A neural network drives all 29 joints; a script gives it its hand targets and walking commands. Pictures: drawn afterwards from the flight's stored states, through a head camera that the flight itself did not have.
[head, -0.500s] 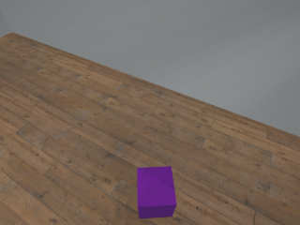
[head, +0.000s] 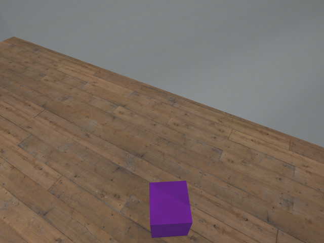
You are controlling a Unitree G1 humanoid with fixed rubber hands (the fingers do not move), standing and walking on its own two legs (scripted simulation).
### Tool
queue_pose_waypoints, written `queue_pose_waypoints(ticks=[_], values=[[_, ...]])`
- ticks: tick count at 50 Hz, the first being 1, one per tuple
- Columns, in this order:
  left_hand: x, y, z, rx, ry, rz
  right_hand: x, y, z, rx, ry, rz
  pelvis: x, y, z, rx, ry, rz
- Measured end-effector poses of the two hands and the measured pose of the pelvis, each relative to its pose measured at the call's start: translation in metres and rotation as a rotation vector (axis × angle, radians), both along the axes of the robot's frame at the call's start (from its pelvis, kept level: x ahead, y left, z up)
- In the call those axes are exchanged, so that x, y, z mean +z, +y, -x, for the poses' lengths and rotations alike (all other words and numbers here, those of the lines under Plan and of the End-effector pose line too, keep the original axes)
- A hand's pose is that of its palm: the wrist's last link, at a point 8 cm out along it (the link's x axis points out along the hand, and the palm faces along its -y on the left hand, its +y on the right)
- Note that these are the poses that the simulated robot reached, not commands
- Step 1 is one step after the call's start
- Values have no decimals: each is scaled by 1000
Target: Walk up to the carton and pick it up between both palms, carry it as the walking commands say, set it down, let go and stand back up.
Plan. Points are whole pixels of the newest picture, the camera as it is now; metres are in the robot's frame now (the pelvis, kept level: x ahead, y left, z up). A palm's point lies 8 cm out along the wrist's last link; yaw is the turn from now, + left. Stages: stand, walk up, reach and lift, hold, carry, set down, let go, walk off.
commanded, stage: reach and lift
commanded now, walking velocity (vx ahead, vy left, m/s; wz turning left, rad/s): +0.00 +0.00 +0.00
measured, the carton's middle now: (168, 209) +0.42 -0.02 -0.65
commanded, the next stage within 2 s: none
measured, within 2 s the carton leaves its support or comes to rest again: neither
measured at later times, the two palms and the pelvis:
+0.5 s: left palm out of the picture +0.14 +0.21 -0.16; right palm out of the picture +0.16 -0.21 -0.16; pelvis -0.03 +0.00 -0.05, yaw +2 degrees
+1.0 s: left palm (104, 216) +0.25 +0.20 -0.18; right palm (232, 208) +0.27 -0.21 -0.18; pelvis -0.08 -0.01 -0.09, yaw +2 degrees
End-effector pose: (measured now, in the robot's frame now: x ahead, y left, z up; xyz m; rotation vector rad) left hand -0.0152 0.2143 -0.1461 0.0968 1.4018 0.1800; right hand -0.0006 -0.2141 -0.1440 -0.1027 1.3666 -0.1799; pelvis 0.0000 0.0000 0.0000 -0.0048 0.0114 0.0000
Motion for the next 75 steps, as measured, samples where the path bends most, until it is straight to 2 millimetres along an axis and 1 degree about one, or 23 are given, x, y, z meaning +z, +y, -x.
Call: queue_pose_waypoints(ticks=[1, 2, 4, 6, 7, 9, 10, 12, 15, 17, 20, 22, 24, 28, 34, 37, 43, 49, 53, 58, 63, 68, 75], values=[[-1, 2, -14, 3, -38, 4, -1, -2, -12, -9, -33, 0, -4, 0, 3, 1, 22, 0], [-2, 5, -36, -3, -86, 2, -2, -6, -30, -1, -73, 9, -9, 1, 7, 1, 34, 0], [1, 14, -91, -44, -179, -19, 0, -14, -78, 42, -147, 27, -18, 2, 15, 4, 50, -4], [12, 21, -141, -80, -226, -39, 10, -19, -123, 88, -182, 44, -23, 2, 20, 0, 68, -5], [17, 22, -159, -85, -223, -41, 14, -21, -139, 96, -174, 51, -25, 3, 21, -1, 81, -2], [26, 22, -179, -94, -188, -43, 21, -22, -157, 91, -135, 55, -25, 4, 18, 2, 109, 1], [27, 21, -182, -95, -167, -42, 23, -21, -160, 90, -116, 51, -24, 4, 16, 3, 122, 2], [26, 16, -178, -81, -131, -26, 23, -14, -160, 96, -84, 25, -23, 4, 11, 5, 143, 1], [18, 5, -159, -61, -94, 7, 17, -4, -153, 107, -62, -14, -22, 3, 7, 9, 178, 5], [12, -1, -148, -57, -87, 18, 10, 1, -149, 121, -61, -23, -25, 2, 8, 15, 204, 8], [2, -6, -141, -55, -111, 23, -3, 2, -147, 133, -79, -27, -33, 0, 14, 24, 249, 8], [-4, -6, -144, -55, -154, 20, -11, 3, -152, 137, -116, -28, -40, -1, 20, 29, 275, 8], [-10, -3, -152, -66, -198, 5, -16, 2, -160, 132, -170, -27, -48, -3, 27, 35, 290, 5], [-14, -1, -167, -82, -260, -1, -19, 1, -175, 124, -248, -30, -59, -5, 38, 40, 292, 7], [-19, -6, -182, -81, -300, -3, -28, -2, -179, 118, -266, -41, -69, -7, 52, 34, 278, -1], [-22, -10, -194, -68, -326, -3, -30, -5, -189, 118, -298, -41, -74, -8, 60, 26, 279, -6], [-32, -17, -221, -63, -361, 1, -31, -2, -229, 136, -357, -33, -83, -11, 75, 23, 298, -10], [-35, -19, -261, -62, -436, -20, -36, 4, -269, 134, -410, -31, -92, -12, 84, 31, 351, -5], [-39, -19, -285, -40, -468, -18, -40, 5, -290, 128, -441, -24, -96, -11, 85, 33, 402, -3], [-48, -28, -317, -36, -523, -18, -50, 3, -317, 117, -486, -26, -101, -9, 84, 33, 473, -2], [-50, -36, -351, -32, -618, -22, -56, 1, -345, 108, -556, -28, -106, -9, 80, 29, 558, -10], [-58, -37, -374, -20, -658, -30, -58, 2, -376, 115, -629, -31, -110, -9, 77, 23, 626, -16], [-71, -40, -409, -14, -714, -24, -71, 9, -415, 116, -682, -39, -115, -12, 75, 28, 715, -12]])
